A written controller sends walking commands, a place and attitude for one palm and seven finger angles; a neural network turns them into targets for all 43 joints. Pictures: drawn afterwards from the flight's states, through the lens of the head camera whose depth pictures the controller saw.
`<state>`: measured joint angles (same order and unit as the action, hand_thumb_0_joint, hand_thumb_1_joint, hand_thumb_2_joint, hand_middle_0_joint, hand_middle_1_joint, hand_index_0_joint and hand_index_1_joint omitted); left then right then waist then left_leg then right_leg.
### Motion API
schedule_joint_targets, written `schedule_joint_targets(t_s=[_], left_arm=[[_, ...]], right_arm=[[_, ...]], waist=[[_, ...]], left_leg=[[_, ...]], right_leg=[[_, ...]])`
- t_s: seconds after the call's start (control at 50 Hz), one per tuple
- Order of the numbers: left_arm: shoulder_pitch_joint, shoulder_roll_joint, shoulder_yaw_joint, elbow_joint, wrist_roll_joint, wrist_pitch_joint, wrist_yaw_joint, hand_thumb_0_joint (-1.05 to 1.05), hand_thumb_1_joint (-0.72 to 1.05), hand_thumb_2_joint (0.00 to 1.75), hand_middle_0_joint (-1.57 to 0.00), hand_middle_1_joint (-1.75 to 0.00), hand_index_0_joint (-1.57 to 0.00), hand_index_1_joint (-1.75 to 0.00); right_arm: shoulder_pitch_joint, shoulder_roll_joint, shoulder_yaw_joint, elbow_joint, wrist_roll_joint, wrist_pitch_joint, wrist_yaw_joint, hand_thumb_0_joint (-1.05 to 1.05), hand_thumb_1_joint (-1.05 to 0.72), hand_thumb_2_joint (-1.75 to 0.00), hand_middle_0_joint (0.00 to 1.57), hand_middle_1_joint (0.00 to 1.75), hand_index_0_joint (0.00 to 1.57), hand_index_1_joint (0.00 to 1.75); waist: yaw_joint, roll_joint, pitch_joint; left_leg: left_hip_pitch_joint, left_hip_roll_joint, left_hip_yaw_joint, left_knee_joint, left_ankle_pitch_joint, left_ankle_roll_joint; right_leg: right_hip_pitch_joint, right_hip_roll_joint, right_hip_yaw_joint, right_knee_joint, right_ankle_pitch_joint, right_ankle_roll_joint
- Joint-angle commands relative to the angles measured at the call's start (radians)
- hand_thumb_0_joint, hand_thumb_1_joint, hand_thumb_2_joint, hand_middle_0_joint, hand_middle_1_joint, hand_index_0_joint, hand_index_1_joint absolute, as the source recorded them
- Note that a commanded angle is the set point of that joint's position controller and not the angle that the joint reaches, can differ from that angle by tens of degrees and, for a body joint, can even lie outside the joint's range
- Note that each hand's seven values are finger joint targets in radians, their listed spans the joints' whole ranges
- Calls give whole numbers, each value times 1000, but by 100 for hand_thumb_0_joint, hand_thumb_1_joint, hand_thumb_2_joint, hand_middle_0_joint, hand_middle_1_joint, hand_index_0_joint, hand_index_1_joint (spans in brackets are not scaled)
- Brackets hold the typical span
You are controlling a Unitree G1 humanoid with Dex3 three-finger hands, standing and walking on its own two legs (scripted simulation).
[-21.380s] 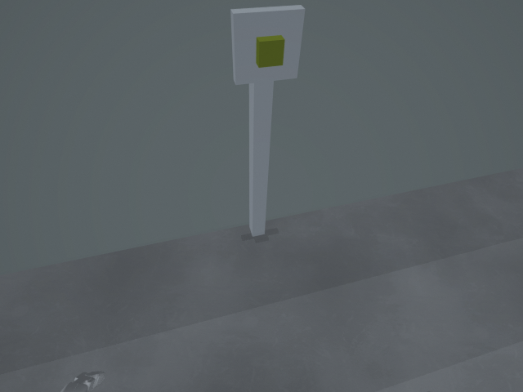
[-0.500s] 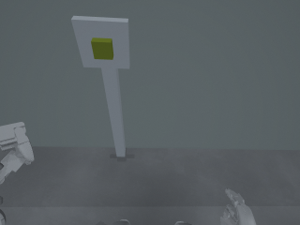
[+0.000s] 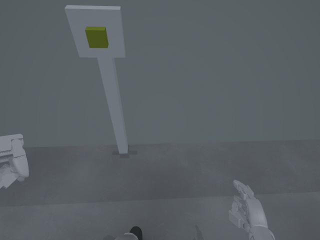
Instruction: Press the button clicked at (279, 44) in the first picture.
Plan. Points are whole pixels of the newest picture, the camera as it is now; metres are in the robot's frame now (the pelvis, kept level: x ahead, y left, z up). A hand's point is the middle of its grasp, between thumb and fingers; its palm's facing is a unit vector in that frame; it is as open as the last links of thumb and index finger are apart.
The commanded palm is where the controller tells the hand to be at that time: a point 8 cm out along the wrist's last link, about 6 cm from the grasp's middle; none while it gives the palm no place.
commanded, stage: stop stepping back and stand still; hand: left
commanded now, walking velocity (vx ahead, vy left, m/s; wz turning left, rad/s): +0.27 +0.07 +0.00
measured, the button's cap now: (97, 37) +0.74 +0.26 +0.13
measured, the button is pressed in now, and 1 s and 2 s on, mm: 0 0 0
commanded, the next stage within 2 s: let the arm hang, fingers relaxed in 0.96 s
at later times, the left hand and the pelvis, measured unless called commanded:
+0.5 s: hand out of the picture +0.13 +0.25 +0.19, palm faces +0.41 -0.78 -0.47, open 3.1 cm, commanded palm +0.07 +0.29 +0.19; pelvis -0.06 +0.00 +0.00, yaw +2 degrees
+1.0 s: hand out of the picture +0.12 +0.25 +0.17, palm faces +0.39 -0.80 -0.46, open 3.1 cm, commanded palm +0.06 +0.29 +0.19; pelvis -0.06 +0.00 +0.01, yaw +3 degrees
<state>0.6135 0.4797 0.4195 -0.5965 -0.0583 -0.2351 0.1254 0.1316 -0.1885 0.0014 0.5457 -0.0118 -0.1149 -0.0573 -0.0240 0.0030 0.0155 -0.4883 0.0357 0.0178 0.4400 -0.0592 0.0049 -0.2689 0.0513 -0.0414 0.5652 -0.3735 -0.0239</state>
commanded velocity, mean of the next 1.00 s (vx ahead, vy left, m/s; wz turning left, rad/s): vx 0.09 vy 0.00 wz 0.00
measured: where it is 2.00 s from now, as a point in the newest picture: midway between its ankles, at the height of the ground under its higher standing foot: outside the picture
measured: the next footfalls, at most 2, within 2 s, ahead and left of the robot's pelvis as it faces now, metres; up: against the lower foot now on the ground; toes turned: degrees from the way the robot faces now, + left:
left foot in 0.24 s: -0.02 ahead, +0.13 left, +0.00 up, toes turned +4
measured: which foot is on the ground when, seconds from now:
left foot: down 0.00-0.00, up 0.02-0.22, down 0.24-1.00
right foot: down 0.00-1.00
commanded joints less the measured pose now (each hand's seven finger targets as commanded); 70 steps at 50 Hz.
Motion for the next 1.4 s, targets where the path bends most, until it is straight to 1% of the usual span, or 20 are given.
schedule_joint_targets(t_s=[0.0,0.06,0.2,0.24,0.26,0.32,0.38,0.48,0.54,0.58,0.62,0.74,0.78,0.88,1.02,1.04,1.08,1.2,1.32,1.38], left_arm=[[34,129,123,-206,-5,-18,39,0,90,90,-130,-150,-130,-150],[-58,72,55,-163,17,8,38,0,90,90,-130,-150,-130,-150],[-132,26,-13,-170,64,-23,79,0,90,90,-130,-150,-130,-150],[-155,64,13,-259,70,-44,74,0,90,90,-130,-150,-130,-150],[-106,80,39,-232,61,-42,65,0,90,90,-130,-150,-130,-150],[-38,67,61,-228,46,-43,52,0,90,90,-130,-150,-130,-150],[-26,44,64,-111,35,-40,49,0,90,90,-130,-150,-130,-150],[-33,64,77,-53,37,-30,51,0,90,90,-130,-150,-130,-150],[-58,39,58,-94,40,-26,51,0,90,90,-130,-150,-130,-150],[-64,26,37,-152,34,-35,53,0,90,90,-130,-150,-130,-150],[-96,36,32,-260,47,-60,62,0,90,90,-130,-150,-130,-150],[-72,40,31,-164,68,-41,63,0,90,90,-130,-150,-130,-150],[-58,39,35,-123,58,-45,53,0,90,90,-130,-150,-130,-150],[7,48,69,-95,35,-41,49,0,90,90,-130,-150,-130,-150],[6,43,50,-175,38,-47,44,0,90,90,-130,-150,-130,-150],[-154,-71,-316,657,117,120,-98,0,90,90,-130,-150,-130,-150],[-126,-104,-300,690,96,216,-121,0,90,90,-123,-142,-123,-142],[-317,-44,-322,1010,101,219,-120,0,90,90,-101,-118,-101,-118],[-369,-61,-369,1298,83,237,-112,0,90,90,-79,-94,-79,-94],[-339,-73,-374,1417,77,234,-110,0,90,90,-68,-82,-68,-82]], right_arm=[[-30,-153,-69,-93,0,14,0,0,-90,-90,20,30,20,30],[-23,-103,-34,-103,5,9,-25,0,-90,-90,20,30,20,30],[44,-149,-38,-69,-10,-91,-63,0,-90,-90,20,30,20,30],[28,-167,-44,-99,4,-93,-41,0,-90,-90,20,30,20,30],[25,-170,-50,-98,9,-94,-30,0,-90,-90,20,30,20,30],[20,-133,-29,-77,3,-91,-17,0,-90,-90,20,30,20,30],[10,-148,-36,-65,7,-81,-8,0,-90,-90,20,30,20,30],[12,-125,-48,-58,9,-33,-15,0,-90,-90,20,30,20,30],[14,-108,-23,-59,1,-26,-10,0,-90,-90,20,30,20,30],[9,-115,-15,-60,-1,-36,-25,0,-90,-90,20,30,20,30],[-6,-140,-30,-84,-10,-52,-28,0,-90,-90,20,30,20,30],[14,-130,-27,-53,9,-91,-15,0,-90,-90,20,30,20,30],[15,-130,-38,-63,8,-80,-8,0,-90,-90,20,30,20,30],[16,-110,-40,-64,11,-41,-5,0,-90,-90,20,30,20,30],[-24,-128,-35,-97,9,-40,-26,0,-90,-90,20,30,20,30],[-70,-340,-101,152,12,-72,75,0,-90,-90,20,30,20,30],[15,-253,-82,116,21,15,70,0,-90,-90,20,30,20,30],[38,-242,-60,151,-7,73,63,0,-90,-90,20,30,20,30],[35,-205,-30,257,-17,109,60,0,-90,-90,20,30,20,30],[61,-191,-29,310,-16,116,53,0,-90,-90,20,30,20,30]], waist=[[46,-213,-47],[-16,-154,-64],[18,81,-113],[32,225,-159],[34,142,-181],[18,197,-56],[17,69,2],[23,-228,-36],[-1,-165,-87],[-14,21,-71],[14,295,-44],[27,128,-9],[8,-7,-52],[9,-124,-119],[24,102,-117],[-23,117,10],[5,99,-75],[8,-232,-122],[23,130,-32],[33,169,-25]], left_leg=[[56,-104,-72,820,-368,-53],[61,4,-34,700,-246,-36],[308,40,-28,-169,-256,54],[397,181,-199,-59,160,93],[413,182,-159,-22,316,73],[203,160,-138,-100,75,66],[48,124,-84,-59,-230,63],[12,-30,22,482,-456,25],[162,22,-15,246,-390,42],[298,5,-20,-53,-272,36],[266,267,-415,-251,-364,114],[124,124,-98,-28,-45,69],[133,21,-28,91,-84,16],[211,-24,-13,127,-215,8],[278,83,-88,-80,84,31],[145,82,-96,59,226,41],[196,93,-74,51,202,29],[197,22,-98,104,-63,43],[171,54,-130,-46,-195,41],[149,48,-123,-87,-307,35]], right_leg=[[-445,-481,506,-527,-394,-202],[-319,-307,212,-391,-249,-85],[24,-181,138,-115,85,-15],[-57,-94,27,88,229,31],[-49,-73,-10,101,222,37],[20,-61,-52,51,117,32],[124,-79,-5,-54,115,11],[-14,-359,447,-388,-348,-149],[-54,-318,258,-270,-113,-118],[-102,-183,91,-94,-85,-36],[-190,-65,9,225,-59,32],[97,-78,7,-105,196,38],[108,-177,188,-166,420,-21],[76,-257,255,-268,274,-60],[103,-93,71,-110,359,23],[-28,-142,20,18,452,12],[-29,-123,58,-4,305,7],[4,-189,138,-99,245,-58],[18,-138,120,-148,69,-33],[63,-133,123,-181,44,-36]])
